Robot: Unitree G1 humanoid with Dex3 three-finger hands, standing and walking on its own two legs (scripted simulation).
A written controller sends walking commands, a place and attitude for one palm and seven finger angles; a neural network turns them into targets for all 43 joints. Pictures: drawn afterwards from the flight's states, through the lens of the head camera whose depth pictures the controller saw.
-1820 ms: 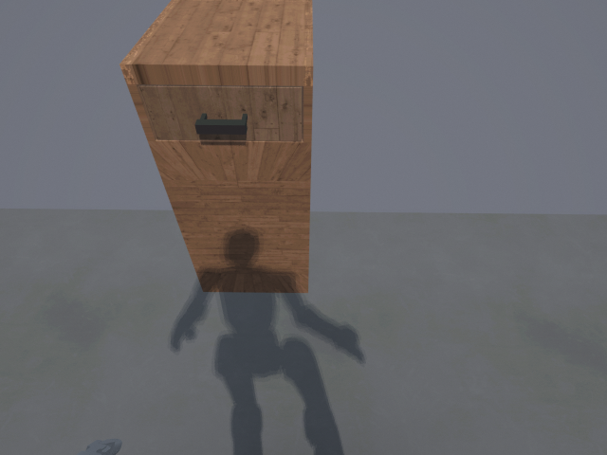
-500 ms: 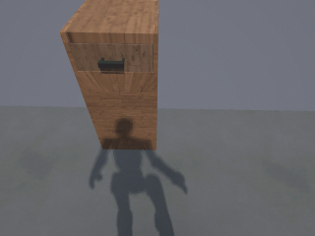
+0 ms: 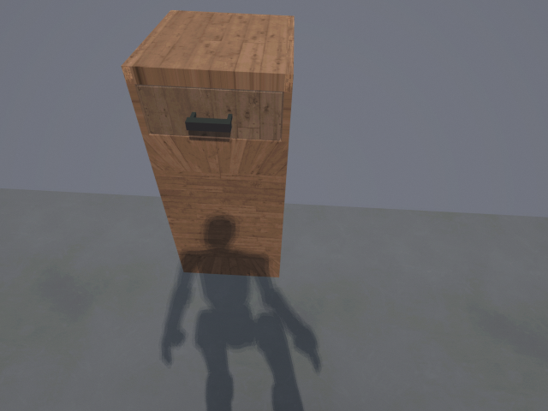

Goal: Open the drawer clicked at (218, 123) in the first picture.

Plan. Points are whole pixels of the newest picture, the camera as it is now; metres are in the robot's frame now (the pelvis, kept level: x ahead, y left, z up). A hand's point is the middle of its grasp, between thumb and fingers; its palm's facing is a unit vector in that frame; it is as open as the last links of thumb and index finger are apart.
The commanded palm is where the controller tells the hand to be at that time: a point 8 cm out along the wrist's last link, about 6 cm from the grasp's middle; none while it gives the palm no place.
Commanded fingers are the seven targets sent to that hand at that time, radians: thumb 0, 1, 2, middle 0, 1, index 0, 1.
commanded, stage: take the last steps up to it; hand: left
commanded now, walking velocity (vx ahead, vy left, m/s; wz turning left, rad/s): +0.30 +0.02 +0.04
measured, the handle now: (210, 120) +0.78 +0.22 +0.01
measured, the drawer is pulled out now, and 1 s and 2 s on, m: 0.00 0.00 0.00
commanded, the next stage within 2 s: come to a stop and stand still in 0.48 s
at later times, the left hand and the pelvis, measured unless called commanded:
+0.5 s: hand (192, 351) +0.27 +0.17 -0.18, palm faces +0.01 -0.98 -0.21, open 7.3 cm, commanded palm none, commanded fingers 0.00 0.90 0.90 -0.20 -0.30 -0.20 -0.30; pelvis +0.17 -0.01 -0.02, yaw +1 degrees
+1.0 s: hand (181, 365) +0.24 +0.19 -0.17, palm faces +0.09 -0.97 -0.22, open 7.4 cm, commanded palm none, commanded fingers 0.00 0.90 0.90 -0.20 -0.30 -0.20 -0.30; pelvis +0.23 +0.00 +0.00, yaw +0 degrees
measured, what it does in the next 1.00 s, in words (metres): walks ahead: right foot, then left foot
